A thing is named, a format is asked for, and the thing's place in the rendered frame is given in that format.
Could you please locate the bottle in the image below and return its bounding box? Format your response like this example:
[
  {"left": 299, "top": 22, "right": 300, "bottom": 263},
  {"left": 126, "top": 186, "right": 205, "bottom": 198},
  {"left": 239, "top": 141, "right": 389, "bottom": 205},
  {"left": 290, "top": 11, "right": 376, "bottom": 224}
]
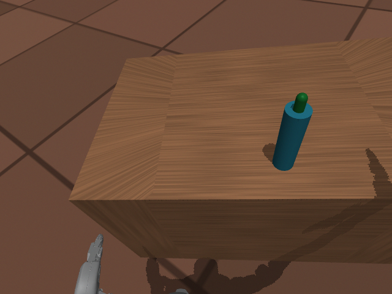
[{"left": 273, "top": 92, "right": 313, "bottom": 171}]

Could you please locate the left robot hand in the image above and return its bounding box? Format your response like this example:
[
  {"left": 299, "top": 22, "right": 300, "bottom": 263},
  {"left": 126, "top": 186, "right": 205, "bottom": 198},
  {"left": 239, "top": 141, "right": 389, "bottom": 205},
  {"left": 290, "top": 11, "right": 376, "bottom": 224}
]
[{"left": 74, "top": 234, "right": 112, "bottom": 294}]

